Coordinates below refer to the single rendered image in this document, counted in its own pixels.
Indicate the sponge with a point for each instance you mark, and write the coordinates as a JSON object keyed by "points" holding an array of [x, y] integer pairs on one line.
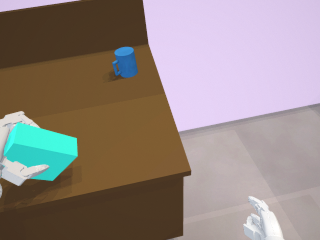
{"points": [[33, 146]]}

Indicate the table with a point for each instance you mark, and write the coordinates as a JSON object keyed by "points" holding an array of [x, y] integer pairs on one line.
{"points": [[127, 181]]}

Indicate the robot right hand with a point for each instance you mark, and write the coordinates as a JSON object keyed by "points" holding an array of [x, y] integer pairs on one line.
{"points": [[266, 224]]}

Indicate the robot left hand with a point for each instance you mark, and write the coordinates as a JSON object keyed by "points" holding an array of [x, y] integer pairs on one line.
{"points": [[16, 172]]}

